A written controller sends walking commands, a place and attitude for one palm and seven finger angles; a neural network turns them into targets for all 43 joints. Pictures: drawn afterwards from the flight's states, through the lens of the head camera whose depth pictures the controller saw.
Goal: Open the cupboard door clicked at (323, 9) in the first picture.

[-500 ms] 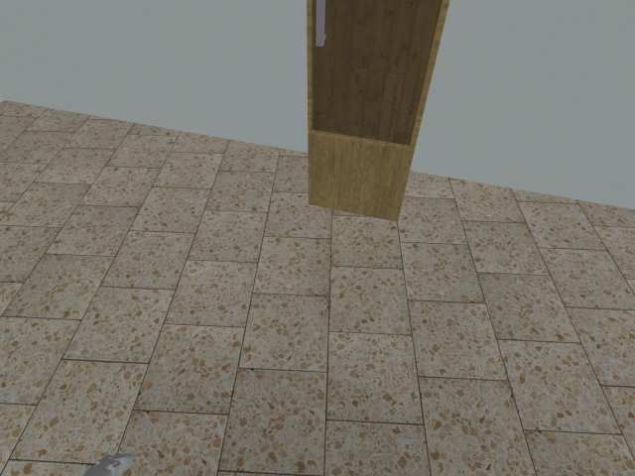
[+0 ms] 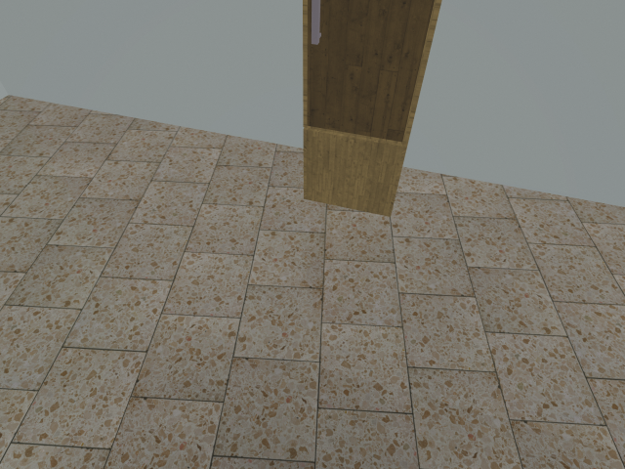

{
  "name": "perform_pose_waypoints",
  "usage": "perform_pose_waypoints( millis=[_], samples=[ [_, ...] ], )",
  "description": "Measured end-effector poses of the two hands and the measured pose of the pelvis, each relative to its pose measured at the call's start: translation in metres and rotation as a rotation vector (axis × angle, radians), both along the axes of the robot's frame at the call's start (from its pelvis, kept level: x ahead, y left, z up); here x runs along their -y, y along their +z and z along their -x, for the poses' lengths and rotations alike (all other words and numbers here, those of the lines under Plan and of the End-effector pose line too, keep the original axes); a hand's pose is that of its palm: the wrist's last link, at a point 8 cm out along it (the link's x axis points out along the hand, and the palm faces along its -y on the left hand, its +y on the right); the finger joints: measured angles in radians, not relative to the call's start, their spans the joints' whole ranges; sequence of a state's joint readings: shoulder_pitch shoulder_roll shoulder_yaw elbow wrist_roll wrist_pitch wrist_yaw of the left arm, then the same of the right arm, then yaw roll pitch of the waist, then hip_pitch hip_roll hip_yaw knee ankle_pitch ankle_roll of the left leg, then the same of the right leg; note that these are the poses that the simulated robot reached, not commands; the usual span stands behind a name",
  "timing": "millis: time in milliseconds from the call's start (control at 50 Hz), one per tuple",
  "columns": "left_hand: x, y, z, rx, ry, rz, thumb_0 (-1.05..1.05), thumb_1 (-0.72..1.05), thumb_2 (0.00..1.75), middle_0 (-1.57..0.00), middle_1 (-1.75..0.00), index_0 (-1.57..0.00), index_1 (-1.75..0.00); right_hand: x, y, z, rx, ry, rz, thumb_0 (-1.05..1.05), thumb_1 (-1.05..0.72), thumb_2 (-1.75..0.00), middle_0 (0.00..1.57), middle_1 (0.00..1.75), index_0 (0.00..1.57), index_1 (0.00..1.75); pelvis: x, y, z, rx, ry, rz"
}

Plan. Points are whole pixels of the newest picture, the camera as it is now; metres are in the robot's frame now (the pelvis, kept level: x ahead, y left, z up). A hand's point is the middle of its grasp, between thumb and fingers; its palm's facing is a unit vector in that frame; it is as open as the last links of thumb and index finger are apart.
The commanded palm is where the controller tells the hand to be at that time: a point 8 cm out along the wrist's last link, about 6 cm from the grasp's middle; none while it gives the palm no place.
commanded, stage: stand and wait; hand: left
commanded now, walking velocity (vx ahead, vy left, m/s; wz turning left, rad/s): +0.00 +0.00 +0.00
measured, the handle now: (317, 16) +1.35 +0.06 +0.06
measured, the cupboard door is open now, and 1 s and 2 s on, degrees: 0 0 0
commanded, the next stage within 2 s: look at it before walking up in 0.32 s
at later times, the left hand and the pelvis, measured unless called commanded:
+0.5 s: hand out of the picture +0.07 +0.24 -0.15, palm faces -0.04 -0.94 -0.33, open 7.4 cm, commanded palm none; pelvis -0.01 +0.00 +0.00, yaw +0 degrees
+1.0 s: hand out of the picture +0.07 +0.24 -0.15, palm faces -0.04 -0.94 -0.33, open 7.4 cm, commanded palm none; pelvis +0.00 +0.00 +0.00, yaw -1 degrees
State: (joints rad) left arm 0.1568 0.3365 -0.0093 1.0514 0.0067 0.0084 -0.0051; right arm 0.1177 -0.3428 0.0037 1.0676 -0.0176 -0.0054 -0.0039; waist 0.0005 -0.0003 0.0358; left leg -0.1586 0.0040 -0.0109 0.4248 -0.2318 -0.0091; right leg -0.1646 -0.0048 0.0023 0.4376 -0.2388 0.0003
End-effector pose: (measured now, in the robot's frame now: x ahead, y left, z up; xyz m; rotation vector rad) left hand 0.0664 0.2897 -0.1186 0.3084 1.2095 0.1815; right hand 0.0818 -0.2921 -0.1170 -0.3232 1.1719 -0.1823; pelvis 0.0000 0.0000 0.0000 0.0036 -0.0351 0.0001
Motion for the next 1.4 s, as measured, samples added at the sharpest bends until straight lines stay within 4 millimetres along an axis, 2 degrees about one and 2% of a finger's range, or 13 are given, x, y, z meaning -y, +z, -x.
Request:
perform_pose_waypoints(
  millis=[200, 420, 600, 820, 1100, 1220, 1340, 1400],
  samples=[
    [0.000, 0.001, 0.006, -0.009, 0.001, -0.006, 0.01, 0.91, 0.90, -0.20, -0.30, -0.21, -0.30, 0.004, -0.002, 0.022, -0.042, -0.026, -0.001, 0.01, -0.90, -0.90, 0.21, 0.30, 0.20, 0.30, 0.002, 0.001, 0.005, 0.007, -0.003, 0.001],
    [0.003, 0.003, 0.000, 0.017, -0.014, 0.001, 0.01, 0.91, 0.90, -0.20, -0.30, -0.21, -0.30, 0.002, -0.001, 0.026, -0.031, -0.028, -0.006, 0.00, -0.90, -0.90, 0.21, 0.30, 0.20, 0.30, 0.002, 0.002, 0.010, 0.009, -0.006, 0.001],
    [0.002, 0.002, 0.004, -0.002, -0.012, 0.003, 0.01, 0.91, 0.90, -0.20, -0.30, -0.21, -0.30, 0.001, -0.002, 0.029, -0.047, -0.028, -0.009, 0.00, -0.90, -0.90, 0.21, 0.30, 0.20, 0.30, 0.002, 0.003, 0.009, 0.000, -0.006, 0.001],
    [0.001, 0.000, 0.006, -0.024, -0.007, 0.001, 0.01, 0.91, 0.90, -0.20, -0.30, -0.21, -0.30, 0.002, -0.001, 0.023, -0.049, -0.030, -0.007, 0.00, -0.90, -0.90, 0.21, 0.30, 0.20, 0.30, 0.001, 0.003, 0.005, -0.001, -0.010, 0.001],
    [0.003, 0.002, -0.004, -0.005, -0.006, -0.003, 0.01, 0.91, 0.90, -0.20, -0.30, -0.21, -0.30, 0.001, 0.000, 0.009, -0.027, -0.025, -0.006, 0.00, -0.90, -0.90, 0.21, 0.30, 0.20, 0.30, 0.002, 0.003, -0.001, -0.002, -0.010, 0.002],
    [0.017, -0.015, 0.008, -0.035, 0.034, 0.059, 0.01, 0.91, 0.90, -0.20, -0.30, -0.20, -0.30, -0.020, -0.011, 0.018, -0.086, -0.025, -0.040, 0.00, -0.90, -0.90, 0.20, 0.30, 0.20, 0.30, -0.002, -0.002, -0.018, -0.014, 0.005, 0.014],
    [0.023, -0.042, 0.037, -0.138, 0.119, 0.155, 0.01, 0.91, 0.90, -0.20, -0.30, -0.21, -0.30, -0.059, -0.020, 0.028, -0.172, -0.041, -0.066, 0.00, -0.90, -0.90, 0.20, 0.30, 0.20, 0.30, -0.023, -0.010, -0.048, -0.021, 0.038, 0.025],
    [0.023, -0.046, 0.040, -0.231, 0.117, 0.179, 0.01, 0.91, 0.90, -0.20, -0.30, -0.20, -0.30, -0.079, -0.020, 0.036, -0.189, -0.092, -0.085, 0.00, -0.90, -0.90, 0.20, 0.30, 0.20, 0.30, -0.032, -0.010, -0.066, -0.029, 0.016, 0.017]
  ],
)
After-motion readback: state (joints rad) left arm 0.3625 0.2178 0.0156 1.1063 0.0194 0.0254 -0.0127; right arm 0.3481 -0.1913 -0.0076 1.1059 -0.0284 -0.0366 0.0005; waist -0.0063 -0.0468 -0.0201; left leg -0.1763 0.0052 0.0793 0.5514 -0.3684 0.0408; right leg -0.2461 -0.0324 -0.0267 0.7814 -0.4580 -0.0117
